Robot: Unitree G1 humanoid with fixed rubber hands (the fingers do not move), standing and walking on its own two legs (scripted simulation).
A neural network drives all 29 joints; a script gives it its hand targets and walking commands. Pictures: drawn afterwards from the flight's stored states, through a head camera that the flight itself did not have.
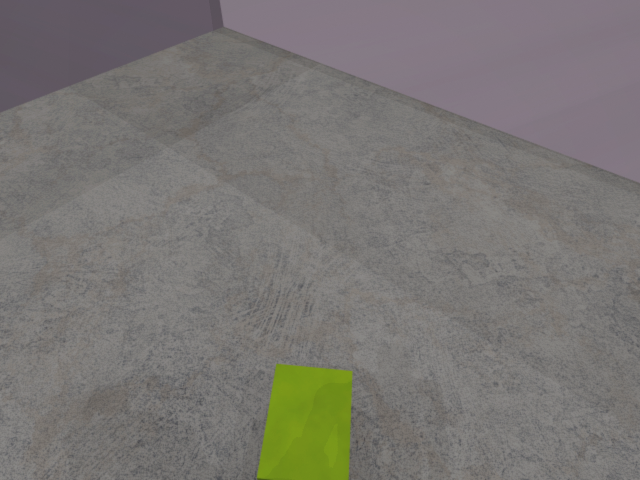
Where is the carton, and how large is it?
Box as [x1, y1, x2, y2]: [257, 364, 351, 479]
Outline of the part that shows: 276,364 257,479 348,479 351,371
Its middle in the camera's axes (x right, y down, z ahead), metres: -0.03 +0.53 +1.05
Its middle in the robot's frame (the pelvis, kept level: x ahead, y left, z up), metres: +0.36 +0.04 -0.67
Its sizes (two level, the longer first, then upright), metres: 0.271 0.209 0.221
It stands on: the floor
